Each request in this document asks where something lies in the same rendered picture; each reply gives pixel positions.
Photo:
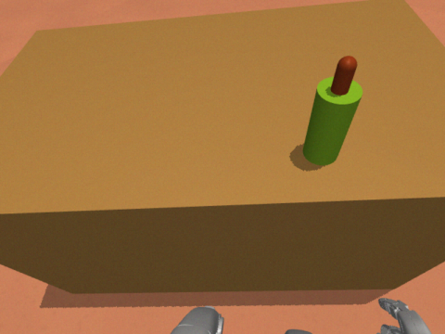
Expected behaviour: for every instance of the bottle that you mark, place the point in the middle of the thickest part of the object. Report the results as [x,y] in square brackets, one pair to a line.
[335,104]

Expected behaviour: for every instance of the right robot hand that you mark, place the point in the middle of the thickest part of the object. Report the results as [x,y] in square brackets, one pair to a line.
[409,321]

